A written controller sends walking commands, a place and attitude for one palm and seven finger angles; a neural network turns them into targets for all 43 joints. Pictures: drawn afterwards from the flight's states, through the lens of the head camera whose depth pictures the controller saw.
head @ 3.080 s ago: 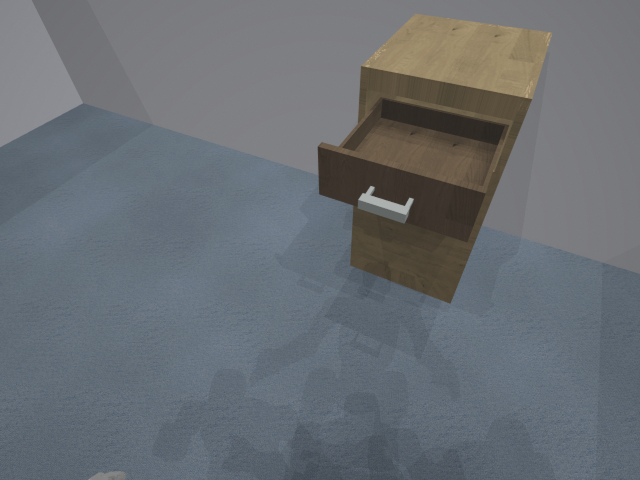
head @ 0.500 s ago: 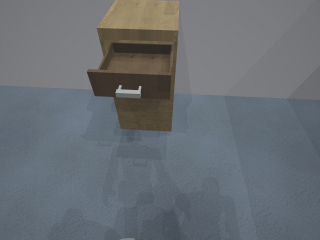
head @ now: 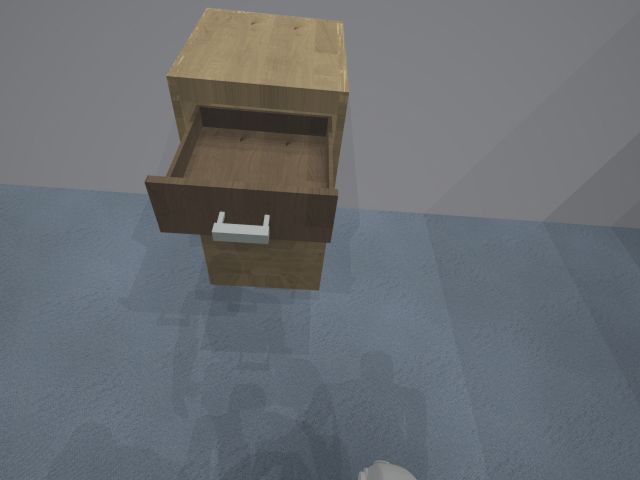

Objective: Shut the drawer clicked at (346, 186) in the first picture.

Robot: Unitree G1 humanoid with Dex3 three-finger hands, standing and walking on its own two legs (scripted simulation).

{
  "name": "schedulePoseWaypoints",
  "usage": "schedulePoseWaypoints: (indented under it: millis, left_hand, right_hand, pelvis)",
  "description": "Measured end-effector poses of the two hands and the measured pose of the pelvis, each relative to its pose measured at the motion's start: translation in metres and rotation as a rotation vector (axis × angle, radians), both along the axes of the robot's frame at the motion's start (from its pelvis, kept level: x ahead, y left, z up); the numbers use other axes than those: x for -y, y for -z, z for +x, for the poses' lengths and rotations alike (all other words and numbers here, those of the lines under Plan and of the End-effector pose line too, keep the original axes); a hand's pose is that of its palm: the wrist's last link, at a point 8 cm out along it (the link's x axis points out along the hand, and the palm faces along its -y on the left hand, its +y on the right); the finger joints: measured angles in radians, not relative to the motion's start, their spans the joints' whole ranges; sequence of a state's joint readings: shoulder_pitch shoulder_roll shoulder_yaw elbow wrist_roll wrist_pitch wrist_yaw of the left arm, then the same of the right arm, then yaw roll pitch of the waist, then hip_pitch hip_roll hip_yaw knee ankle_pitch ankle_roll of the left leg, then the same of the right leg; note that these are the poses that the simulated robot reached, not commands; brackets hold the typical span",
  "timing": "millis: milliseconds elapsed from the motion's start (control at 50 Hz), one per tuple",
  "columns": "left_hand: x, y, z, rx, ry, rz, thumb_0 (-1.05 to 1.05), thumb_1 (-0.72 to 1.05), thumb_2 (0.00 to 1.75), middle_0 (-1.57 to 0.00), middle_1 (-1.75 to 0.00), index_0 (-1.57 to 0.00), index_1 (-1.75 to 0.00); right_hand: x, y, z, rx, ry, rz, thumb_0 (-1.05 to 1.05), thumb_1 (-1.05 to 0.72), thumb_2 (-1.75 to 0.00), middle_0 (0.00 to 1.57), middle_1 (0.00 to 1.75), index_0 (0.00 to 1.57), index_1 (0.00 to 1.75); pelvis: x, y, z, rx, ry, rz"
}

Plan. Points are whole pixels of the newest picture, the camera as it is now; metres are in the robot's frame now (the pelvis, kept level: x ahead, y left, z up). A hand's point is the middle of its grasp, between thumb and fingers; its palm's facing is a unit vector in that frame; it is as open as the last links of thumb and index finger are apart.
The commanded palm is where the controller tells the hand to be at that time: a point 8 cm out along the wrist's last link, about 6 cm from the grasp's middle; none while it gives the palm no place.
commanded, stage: take the last steps up to it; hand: left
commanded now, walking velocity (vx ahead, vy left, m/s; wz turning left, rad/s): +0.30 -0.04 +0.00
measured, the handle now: (242, 225) +0.58 +0.17 -0.10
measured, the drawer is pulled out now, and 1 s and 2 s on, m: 0.29 0.29 0.29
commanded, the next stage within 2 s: come to a stop and stand still in 0.56 s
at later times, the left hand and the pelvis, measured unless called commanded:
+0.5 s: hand (243, 426) +0.23 +0.12 -0.17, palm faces +0.12 -0.97 -0.22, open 7.1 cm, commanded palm none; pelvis +0.18 -0.08 -0.01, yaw +4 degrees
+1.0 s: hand (246, 443) +0.21 +0.11 -0.19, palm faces +0.13 -0.97 -0.18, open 7.3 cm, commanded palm none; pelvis +0.24 -0.06 -0.01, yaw +2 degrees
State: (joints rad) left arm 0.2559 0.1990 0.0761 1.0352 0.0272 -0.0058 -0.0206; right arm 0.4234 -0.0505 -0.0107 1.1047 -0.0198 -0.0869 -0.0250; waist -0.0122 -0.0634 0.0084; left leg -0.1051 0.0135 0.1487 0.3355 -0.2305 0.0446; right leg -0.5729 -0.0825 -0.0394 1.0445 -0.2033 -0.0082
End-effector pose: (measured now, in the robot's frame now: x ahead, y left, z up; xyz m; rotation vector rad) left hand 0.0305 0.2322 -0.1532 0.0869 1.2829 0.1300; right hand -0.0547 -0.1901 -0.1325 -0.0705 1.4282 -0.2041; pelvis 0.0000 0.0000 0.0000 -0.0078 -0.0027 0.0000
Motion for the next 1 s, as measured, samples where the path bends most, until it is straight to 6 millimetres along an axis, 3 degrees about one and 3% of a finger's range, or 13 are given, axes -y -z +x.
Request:
schedulePoseWaypoints:
  millis: [160, 260, 300, 380, 500, 600, 700, 780, 860, 920, 1000]
  left_hand:
    - [0.032, -0.009, 0.125, 0.115, 0.092, 0.011, 0.00, 0.91, 0.90, -0.19, -0.30, -0.20, -0.30]
    - [0.066, -0.006, 0.200, 0.203, 0.124, 0.021, 0.00, 0.91, 0.90, -0.19, -0.30, -0.20, -0.30]
    - [0.076, -0.002, 0.215, 0.239, 0.102, 0.030, 0.00, 0.91, 0.90, -0.20, -0.30, -0.20, -0.30]
    - [0.085, -0.004, 0.207, 0.183, 0.038, 0.033, 0.00, 0.91, 0.90, -0.20, -0.30, -0.20, -0.30]
    - [0.069, -0.012, 0.187, 0.097, -0.059, 0.092, -0.03, 0.95, 0.89, -0.20, -0.30, -0.21, -0.30]
    - [0.069, -0.005, 0.157, -0.038, -0.098, 0.064, -0.02, 0.94, 0.90, -0.20, -0.30, -0.20, -0.30]
    - [0.070, 0.007, 0.132, -0.166, -0.159, 0.011, 0.00, 0.92, 0.90, -0.20, -0.30, -0.20, -0.30]
    - [0.071, 0.018, 0.126, -0.253, -0.168, -0.015, 0.00, 0.92, 0.90, -0.20, -0.30, -0.20, -0.30]
    - [0.074, 0.014, 0.138, -0.271, -0.151, -0.021, 0.00, 0.91, 0.90, -0.20, -0.30, -0.20, -0.30]
    - [0.074, 0.011, 0.153, -0.248, -0.132, -0.008, 0.00, 0.91, 0.90, -0.20, -0.30, -0.20, -0.30]
    - [0.073, 0.008, 0.174, -0.184, -0.110, 0.031, 0.00, 0.91, 0.90, -0.20, -0.30, -0.20, -0.30]
  right_hand:
    - [0.003, 0.007, -0.001, -0.135, 0.092, 0.059, 0.00, -0.91, -0.90, 0.21, 0.30, 0.20, 0.30]
    - [0.030, 0.023, 0.019, -0.223, 0.109, 0.079, 0.00, -0.91, -0.90, 0.21, 0.30, 0.20, 0.30]
    - [0.048, 0.031, 0.037, -0.244, 0.088, 0.080, 0.00, -0.91, -0.90, 0.21, 0.30, 0.20, 0.30]
    - [0.086, 0.033, 0.108, -0.161, 0.027, 0.029, 0.00, -0.91, -0.90, 0.21, 0.30, 0.20, 0.30]
    - [0.120, 0.019, 0.243, 0.077, -0.083, -0.044, 0.00, -0.91, -0.90, 0.20, 0.30, 0.19, 0.30]
    - [0.114, 0.005, 0.339, 0.234, -0.165, -0.052, 0.00, -0.92, -0.90, 0.20, 0.30, 0.19, 0.30]
    - [0.085, -0.001, 0.409, 0.328, -0.244, -0.051, 0.00, -0.92, -0.90, 0.20, 0.30, 0.19, 0.30]
    - [0.061, 0.001, 0.433, 0.348, -0.265, -0.049, 0.00, -0.91, -0.90, 0.20, 0.30, 0.19, 0.30]
    - [0.047, 0.005, 0.429, 0.300, -0.247, -0.024, 0.00, -0.91, -0.90, 0.20, 0.30, 0.20, 0.30]
    - [0.052, 0.006, 0.424, 0.295, -0.190, -0.021, -0.02, -0.93, -0.90, 0.21, 0.30, 0.20, 0.30]
    - [0.076, 0.010, 0.410, 0.274, -0.167, -0.030, -0.03, -0.93, -0.89, 0.21, 0.30, 0.20, 0.30]
  pelvis:
    - [0.020, 0.006, 0.055, 0.005, 0.010, 0.023]
    - [0.047, 0.022, 0.102, 0.003, -0.004, 0.033]
    - [0.057, 0.029, 0.117, 0.010, -0.013, 0.026]
    - [0.068, 0.022, 0.143, 0.019, -0.035, 0.000]
    - [0.075, 0.009, 0.178, 0.006, -0.065, -0.013]
    - [0.070, 0.006, 0.206, 0.009, -0.063, -0.017]
    - [0.055, 0.012, 0.236, 0.025, -0.060, -0.026]
    - [0.045, 0.017, 0.253, 0.040, -0.042, -0.003]
    - [0.043, 0.013, 0.256, 0.043, -0.036, 0.009]
    - [0.047, 0.011, 0.252, 0.037, -0.030, 0.012]
    - [0.059, 0.012, 0.243, 0.030, -0.028, 0.013]
